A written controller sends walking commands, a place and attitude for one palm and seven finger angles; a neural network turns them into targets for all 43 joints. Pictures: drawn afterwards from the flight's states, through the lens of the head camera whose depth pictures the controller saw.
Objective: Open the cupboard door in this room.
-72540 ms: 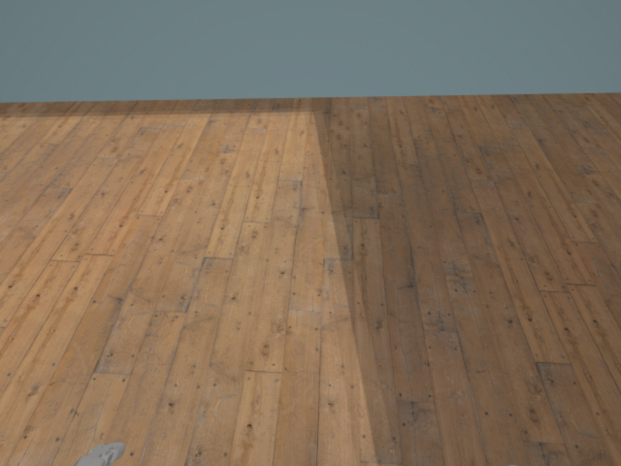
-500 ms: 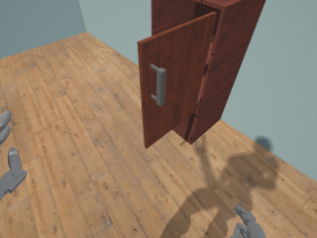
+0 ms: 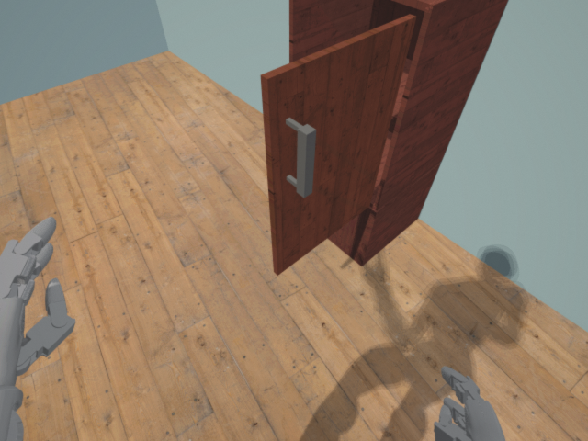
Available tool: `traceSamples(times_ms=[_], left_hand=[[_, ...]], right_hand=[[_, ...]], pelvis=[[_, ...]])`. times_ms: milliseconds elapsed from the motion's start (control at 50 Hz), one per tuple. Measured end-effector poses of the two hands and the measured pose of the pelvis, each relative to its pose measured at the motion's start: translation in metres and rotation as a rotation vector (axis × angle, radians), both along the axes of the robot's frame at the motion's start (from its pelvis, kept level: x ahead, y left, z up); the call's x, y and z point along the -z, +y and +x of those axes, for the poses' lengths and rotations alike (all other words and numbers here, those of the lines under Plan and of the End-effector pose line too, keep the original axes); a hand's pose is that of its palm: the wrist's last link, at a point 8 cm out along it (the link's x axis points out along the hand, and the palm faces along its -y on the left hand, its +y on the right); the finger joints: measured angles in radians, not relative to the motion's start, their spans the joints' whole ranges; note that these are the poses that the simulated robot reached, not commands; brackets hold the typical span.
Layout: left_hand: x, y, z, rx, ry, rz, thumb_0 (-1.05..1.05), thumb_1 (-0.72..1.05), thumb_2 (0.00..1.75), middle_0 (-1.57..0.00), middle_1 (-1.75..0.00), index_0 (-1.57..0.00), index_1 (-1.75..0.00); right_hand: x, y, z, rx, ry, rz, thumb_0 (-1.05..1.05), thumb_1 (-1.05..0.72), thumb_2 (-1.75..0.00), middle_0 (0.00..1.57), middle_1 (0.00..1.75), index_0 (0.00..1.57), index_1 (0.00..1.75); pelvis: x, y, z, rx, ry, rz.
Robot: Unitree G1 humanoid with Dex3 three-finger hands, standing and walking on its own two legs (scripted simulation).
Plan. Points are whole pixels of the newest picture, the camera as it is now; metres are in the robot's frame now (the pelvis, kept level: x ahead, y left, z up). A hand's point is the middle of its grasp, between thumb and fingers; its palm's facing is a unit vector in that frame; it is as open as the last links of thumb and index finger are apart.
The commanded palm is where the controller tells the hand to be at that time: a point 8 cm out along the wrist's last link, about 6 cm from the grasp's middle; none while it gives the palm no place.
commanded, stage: let the arm hang, fingers relaxed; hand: left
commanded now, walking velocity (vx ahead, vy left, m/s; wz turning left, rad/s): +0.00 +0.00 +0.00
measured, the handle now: (298, 158) +0.61 +0.04 +0.02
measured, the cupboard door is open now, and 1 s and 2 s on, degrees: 90 90 90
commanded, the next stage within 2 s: look to check the result in 1.06 s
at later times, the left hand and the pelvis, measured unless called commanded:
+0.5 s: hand out of the picture -0.02 +0.19 -0.17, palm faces +0.00 -0.97 -0.25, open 7.3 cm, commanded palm none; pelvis -0.01 -0.02 +0.00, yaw +1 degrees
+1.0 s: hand out of the picture +0.09 +0.21 -0.15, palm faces -0.01 -0.95 -0.31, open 7.4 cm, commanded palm none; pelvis +0.01 -0.02 +0.01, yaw +0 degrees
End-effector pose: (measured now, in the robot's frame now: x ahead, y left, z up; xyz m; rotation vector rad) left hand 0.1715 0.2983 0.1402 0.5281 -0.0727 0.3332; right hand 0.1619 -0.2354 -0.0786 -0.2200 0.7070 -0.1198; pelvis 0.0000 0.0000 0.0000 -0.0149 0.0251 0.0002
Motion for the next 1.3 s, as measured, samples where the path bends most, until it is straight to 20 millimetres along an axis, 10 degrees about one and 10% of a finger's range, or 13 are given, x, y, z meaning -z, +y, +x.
traceSamples(times_ms=[80, 160, 280, 520, 960, 1300], left_hand=[[0.114, 0.000, 0.002, -0.058, 0.481, -0.145, 0.00, 0.90, 0.90, -0.20, -0.30, -0.20, -0.30], [0.212, -0.032, -0.045, -0.075, 0.914, -0.279, 0.01, 0.91, 0.90, -0.20, -0.30, -0.20, -0.29], [0.281, -0.085, -0.129, -0.097, 1.262, -0.472, 0.01, 0.92, 0.90, -0.20, -0.30, -0.20, -0.30], [0.276, -0.053, -0.190, -0.292, 1.409, -0.457, 0.01, 0.93, 0.90, -0.21, -0.30, -0.20, -0.30], [0.253, -0.041, -0.093, -0.220, 1.210, -0.382, 0.00, 0.91, 0.90, -0.20, -0.30, -0.20, -0.30], [0.258, -0.041, -0.092, -0.246, 1.276, -0.386, 0.00, 0.91, 0.90, -0.20, -0.30, -0.20, -0.30]], right_hand=[[0.032, -0.010, -0.010, -0.024, 0.133, 0.021, 0.01, -0.91, -0.90, 0.20, 0.30, 0.20, 0.30], [0.048, -0.024, -0.041, 0.021, 0.252, 0.019, 0.01, -0.91, -0.90, 0.20, 0.30, 0.20, 0.30], [0.049, -0.047, -0.107, 0.076, 0.494, -0.050, 0.01, -0.91, -0.90, 0.20, 0.30, 0.20, 0.30], [0.056, -0.051, -0.164, 0.123, 0.693, -0.044, 0.01, -0.91, -0.90, 0.20, 0.30, 0.20, 0.30], [0.053, -0.050, -0.097, 0.101, 0.540, -0.018, 0.01, -0.91, -0.90, 0.20, 0.30, 0.20, 0.30], [0.046, -0.069, -0.081, 0.111, 0.566, -0.067, 0.01, -0.91, -0.90, 0.20, 0.30, 0.20, 0.30]], pelvis=[[0.007, 0.003, -0.008, -0.007, 0.008, 0.017], [0.010, -0.002, -0.011, 0.001, -0.005, 0.024], [0.006, -0.013, -0.013, -0.007, -0.030, 0.019], [-0.001, -0.019, -0.014, -0.015, -0.045, 0.005], [-0.006, -0.017, 0.004, -0.004, -0.051, 0.019], [-0.008, -0.022, 0.022, -0.002, -0.037, 0.020]])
